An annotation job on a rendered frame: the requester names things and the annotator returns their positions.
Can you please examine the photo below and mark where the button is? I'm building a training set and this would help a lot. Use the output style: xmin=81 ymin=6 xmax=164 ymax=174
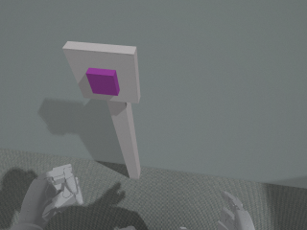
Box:
xmin=86 ymin=67 xmax=120 ymax=96

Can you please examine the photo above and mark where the robot left hand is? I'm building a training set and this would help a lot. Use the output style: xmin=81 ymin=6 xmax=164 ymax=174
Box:
xmin=18 ymin=164 xmax=84 ymax=229

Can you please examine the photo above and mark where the robot right hand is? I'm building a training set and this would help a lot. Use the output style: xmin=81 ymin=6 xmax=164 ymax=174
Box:
xmin=218 ymin=191 xmax=255 ymax=230

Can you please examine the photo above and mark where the panel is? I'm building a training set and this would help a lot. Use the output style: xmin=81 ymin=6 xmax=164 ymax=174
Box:
xmin=62 ymin=41 xmax=141 ymax=180

